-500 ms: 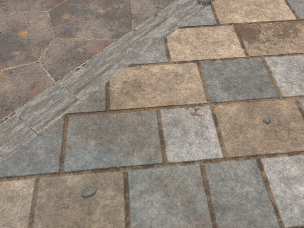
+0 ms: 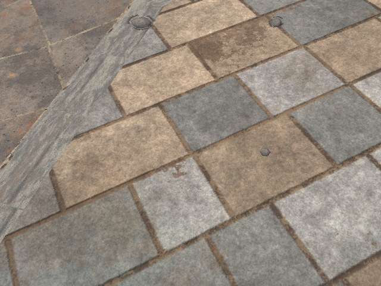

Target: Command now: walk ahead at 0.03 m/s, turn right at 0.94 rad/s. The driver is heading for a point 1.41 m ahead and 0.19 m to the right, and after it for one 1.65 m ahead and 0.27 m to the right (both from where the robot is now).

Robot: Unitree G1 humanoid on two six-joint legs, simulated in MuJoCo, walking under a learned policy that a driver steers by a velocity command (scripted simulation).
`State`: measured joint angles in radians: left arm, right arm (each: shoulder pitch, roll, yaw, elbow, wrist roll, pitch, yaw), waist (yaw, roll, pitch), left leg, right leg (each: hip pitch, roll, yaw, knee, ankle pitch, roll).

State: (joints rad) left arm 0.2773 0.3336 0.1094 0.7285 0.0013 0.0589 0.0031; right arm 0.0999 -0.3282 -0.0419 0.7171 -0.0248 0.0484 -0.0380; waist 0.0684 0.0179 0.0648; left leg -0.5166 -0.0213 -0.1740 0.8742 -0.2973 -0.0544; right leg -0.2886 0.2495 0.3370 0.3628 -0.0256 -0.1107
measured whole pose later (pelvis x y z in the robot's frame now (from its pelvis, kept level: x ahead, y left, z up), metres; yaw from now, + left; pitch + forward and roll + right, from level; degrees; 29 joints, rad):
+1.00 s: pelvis +0.17 +0.01 -0.01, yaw -29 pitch +2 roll +0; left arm 0.47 0.28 0.03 0.94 0.01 -0.08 -0.01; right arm 0.14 -0.32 -0.05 0.73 -0.03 0.00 0.07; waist 0.05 0.03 -0.02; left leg -0.69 0.09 0.03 0.80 -0.08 0.00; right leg 0.19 0.05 0.07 0.07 -0.30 -0.06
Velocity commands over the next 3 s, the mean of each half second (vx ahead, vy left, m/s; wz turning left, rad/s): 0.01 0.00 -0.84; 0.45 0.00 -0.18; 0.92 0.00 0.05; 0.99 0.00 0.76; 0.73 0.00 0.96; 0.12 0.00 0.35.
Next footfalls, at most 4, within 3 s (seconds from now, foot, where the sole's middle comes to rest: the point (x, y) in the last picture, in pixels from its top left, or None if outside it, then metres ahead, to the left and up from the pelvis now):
0.22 left None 0.13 0.14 -0.78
0.70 right None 0.01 -0.02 -0.78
1.12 left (226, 275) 0.48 -0.01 -0.78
1.60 right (330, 198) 0.79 -0.40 -0.78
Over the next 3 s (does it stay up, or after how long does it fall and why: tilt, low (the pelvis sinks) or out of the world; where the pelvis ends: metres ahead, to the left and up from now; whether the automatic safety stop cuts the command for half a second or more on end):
stays up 1.50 -0.28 0.00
